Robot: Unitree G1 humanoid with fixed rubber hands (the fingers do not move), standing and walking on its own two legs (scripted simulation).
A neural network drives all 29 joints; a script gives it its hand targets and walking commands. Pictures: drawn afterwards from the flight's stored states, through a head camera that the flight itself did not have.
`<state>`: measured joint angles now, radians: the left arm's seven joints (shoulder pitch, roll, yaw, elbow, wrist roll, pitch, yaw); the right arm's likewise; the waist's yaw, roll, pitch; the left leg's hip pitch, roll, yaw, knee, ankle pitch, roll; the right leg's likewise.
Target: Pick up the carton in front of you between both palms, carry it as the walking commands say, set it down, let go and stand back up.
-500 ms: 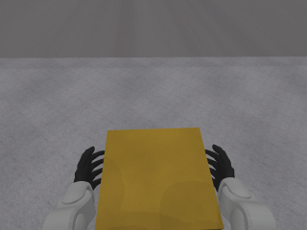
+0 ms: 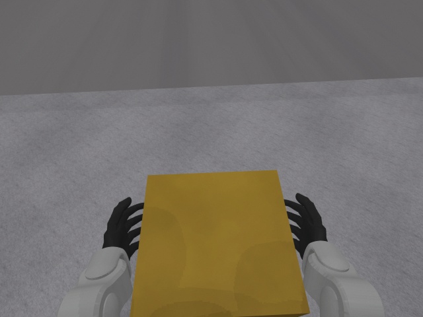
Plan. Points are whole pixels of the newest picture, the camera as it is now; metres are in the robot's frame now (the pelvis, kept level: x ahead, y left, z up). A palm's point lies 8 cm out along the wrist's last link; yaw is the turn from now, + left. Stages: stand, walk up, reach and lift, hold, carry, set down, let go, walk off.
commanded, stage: carry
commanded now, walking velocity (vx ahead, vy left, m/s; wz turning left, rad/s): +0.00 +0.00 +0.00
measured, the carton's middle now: (215, 257) +0.24 +0.00 +0.03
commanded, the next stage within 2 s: hold in 2.00 s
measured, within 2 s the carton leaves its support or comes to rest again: neither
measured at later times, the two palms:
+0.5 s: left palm (135, 210) +0.32 +0.15 +0.06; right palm (294, 213) +0.30 -0.15 +0.06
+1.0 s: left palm (144, 226) +0.31 +0.14 +0.02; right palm (294, 229) +0.29 -0.16 +0.02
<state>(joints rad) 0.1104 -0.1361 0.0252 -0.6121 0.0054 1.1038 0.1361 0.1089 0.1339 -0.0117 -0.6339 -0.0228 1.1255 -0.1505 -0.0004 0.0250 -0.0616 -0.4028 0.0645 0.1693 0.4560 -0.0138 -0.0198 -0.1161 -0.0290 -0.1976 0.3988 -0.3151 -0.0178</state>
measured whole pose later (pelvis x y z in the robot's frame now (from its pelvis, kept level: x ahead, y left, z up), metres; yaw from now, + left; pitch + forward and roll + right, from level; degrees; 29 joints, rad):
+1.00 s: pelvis +0.02 +0.00 -0.01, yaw -3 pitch +1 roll +0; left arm -0.15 -0.13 0.14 0.13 0.21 0.69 0.04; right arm -0.15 0.13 -0.13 0.13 -0.20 0.69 -0.04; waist -0.01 -0.01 -0.05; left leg -0.37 0.07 0.18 0.52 -0.17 0.03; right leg -0.13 -0.06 -0.18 0.51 -0.41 0.00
